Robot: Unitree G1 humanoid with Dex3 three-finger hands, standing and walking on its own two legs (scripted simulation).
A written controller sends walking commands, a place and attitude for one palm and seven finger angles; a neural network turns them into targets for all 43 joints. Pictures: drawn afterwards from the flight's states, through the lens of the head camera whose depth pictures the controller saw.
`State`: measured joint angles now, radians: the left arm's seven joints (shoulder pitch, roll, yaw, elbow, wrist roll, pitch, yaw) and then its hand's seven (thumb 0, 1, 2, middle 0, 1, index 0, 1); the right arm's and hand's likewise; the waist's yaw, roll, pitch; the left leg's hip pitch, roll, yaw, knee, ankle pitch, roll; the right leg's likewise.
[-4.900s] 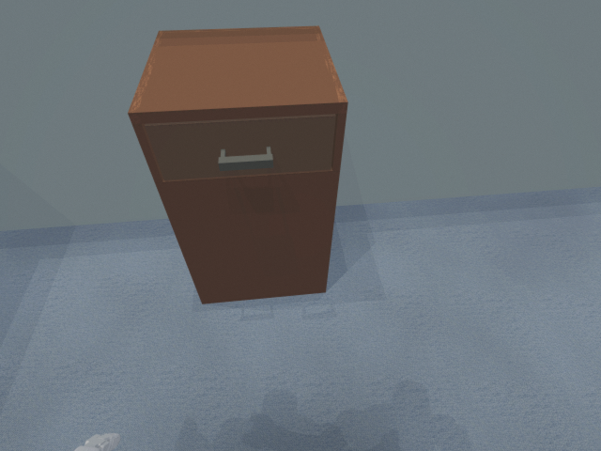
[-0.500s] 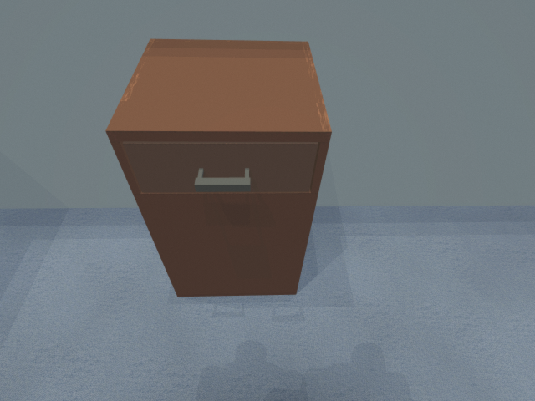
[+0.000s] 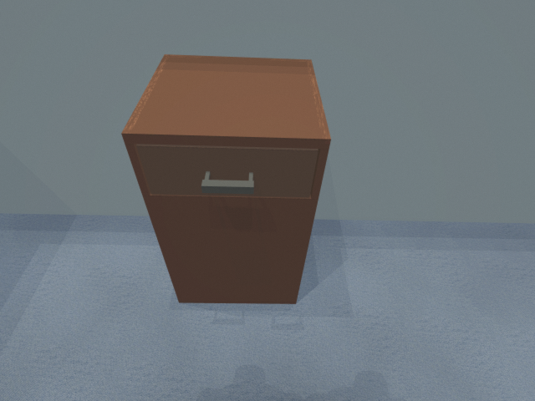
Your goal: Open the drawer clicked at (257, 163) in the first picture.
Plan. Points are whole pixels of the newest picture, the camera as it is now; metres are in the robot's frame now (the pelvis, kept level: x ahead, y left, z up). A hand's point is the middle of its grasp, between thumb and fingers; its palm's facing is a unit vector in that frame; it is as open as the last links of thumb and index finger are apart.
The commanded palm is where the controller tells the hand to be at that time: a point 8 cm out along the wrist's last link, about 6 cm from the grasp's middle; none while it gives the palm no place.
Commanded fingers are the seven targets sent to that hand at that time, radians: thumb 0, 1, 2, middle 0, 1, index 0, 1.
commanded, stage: shuffle to correct the standing spot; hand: left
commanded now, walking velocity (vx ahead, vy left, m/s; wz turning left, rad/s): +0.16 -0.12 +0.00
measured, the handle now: (228, 181) +0.62 +0.13 -0.07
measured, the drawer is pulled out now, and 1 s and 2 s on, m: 0.00 0.00 0.00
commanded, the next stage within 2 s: come to a stop and stand still in 0.66 s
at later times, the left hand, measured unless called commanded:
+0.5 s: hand out of the picture -0.02 +0.11 -0.19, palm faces +0.12 -0.99 -0.09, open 7.4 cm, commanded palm none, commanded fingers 0.00 0.90 0.90 -0.20 -0.30 -0.20 -0.30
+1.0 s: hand (233, 390) +0.19 +0.07 -0.16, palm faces +0.05 -0.97 -0.23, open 7.2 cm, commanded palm none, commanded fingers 0.00 0.90 0.90 -0.20 -0.30 -0.20 -0.30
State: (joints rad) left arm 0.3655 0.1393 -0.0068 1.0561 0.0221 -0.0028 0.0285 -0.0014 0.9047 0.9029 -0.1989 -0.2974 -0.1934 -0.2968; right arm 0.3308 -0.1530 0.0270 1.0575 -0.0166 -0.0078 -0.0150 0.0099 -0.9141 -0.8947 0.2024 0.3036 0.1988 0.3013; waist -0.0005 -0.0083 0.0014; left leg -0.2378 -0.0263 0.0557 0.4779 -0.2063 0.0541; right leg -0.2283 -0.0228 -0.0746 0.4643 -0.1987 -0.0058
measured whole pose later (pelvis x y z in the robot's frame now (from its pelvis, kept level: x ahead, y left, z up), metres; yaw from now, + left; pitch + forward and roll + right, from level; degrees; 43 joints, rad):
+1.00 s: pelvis +0.11 -0.11 +0.00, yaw +1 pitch -1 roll +1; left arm 0.19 0.14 0.05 0.99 0.02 -0.02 0.03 0.00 0.95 0.90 -0.20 -0.30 -0.19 -0.30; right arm 0.36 -0.15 -0.03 1.10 -0.01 0.02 -0.02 0.01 -0.91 -0.89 0.20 0.30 0.20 0.30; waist -0.03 0.03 0.05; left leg -0.31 0.05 0.06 0.80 -0.50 -0.01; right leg -0.31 -0.06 -0.13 0.52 -0.20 -0.03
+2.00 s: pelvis +0.09 -0.12 +0.00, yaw +1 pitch -1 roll +0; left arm 0.33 0.09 -0.01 1.12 0.01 -0.02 0.03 0.00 0.91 0.90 -0.20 -0.30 -0.19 -0.30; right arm 0.35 -0.09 0.02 1.15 -0.01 0.00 -0.02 0.01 -0.91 -0.89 0.20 0.30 0.20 0.30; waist -0.01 -0.01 0.03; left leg -0.24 0.01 0.10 0.42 -0.17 0.02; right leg -0.15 0.01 -0.05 0.43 -0.27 -0.03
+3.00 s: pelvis +0.06 -0.09 -0.04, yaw +1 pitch +8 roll +1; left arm 0.30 0.24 -0.15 0.16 1.05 0.00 0.46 0.00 0.68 0.81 -0.21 -0.44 -0.21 -0.44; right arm 0.13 -0.26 -0.02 0.56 -0.03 0.01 0.01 0.02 -0.91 -0.89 0.20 0.30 0.20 0.30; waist 0.05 0.03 -0.14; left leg -0.65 -0.05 0.11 0.81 -0.31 0.07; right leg -0.62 0.05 0.07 0.89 -0.40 -0.03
